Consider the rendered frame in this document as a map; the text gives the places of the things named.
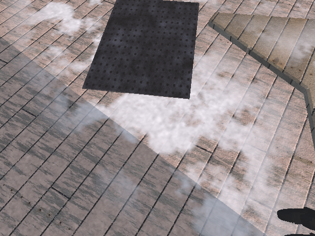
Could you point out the robot right hand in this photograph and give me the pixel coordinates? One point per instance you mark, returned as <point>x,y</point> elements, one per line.
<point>304,216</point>

